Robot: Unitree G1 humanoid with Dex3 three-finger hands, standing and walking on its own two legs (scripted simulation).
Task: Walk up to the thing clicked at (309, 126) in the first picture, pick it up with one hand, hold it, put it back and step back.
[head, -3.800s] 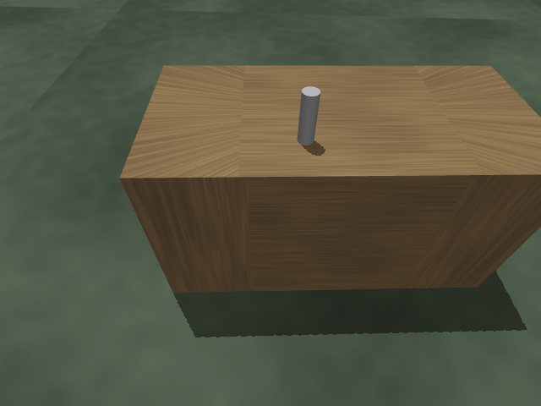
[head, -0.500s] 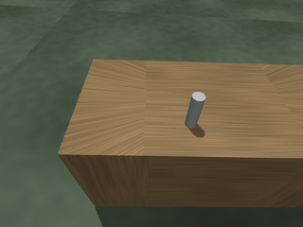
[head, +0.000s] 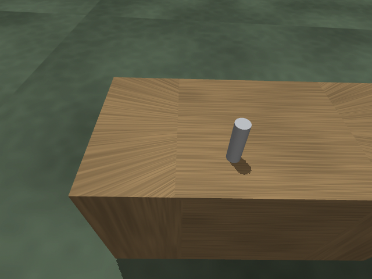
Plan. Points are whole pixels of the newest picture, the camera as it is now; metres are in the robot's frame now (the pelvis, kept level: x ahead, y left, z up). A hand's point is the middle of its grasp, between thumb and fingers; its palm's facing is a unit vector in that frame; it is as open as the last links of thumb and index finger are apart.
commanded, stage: stand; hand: right
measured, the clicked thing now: (237, 141) +0.51 -0.15 -0.05
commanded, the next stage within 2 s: rise first in 1.98 s
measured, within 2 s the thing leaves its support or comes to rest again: neither
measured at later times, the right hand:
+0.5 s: hand out of the picture +0.09 -0.26 -0.16, palm faces +0.00 +0.94 -0.34, open 7.3 cm
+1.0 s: hand out of the picture +0.08 -0.26 -0.15, palm faces +0.00 +0.94 -0.35, open 7.3 cm
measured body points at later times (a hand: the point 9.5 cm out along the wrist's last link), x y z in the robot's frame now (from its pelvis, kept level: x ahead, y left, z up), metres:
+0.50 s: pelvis +0.01 +0.00 +0.00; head +0.02 +0.00 +0.45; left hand +0.09 +0.30 -0.13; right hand +0.09 -0.31 -0.13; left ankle +0.05 +0.13 -0.74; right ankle -0.04 -0.14 -0.74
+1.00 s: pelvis +0.01 +0.00 +0.00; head +0.02 +0.00 +0.45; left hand +0.08 +0.30 -0.14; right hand +0.08 -0.31 -0.13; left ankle +0.05 +0.13 -0.74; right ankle -0.04 -0.14 -0.75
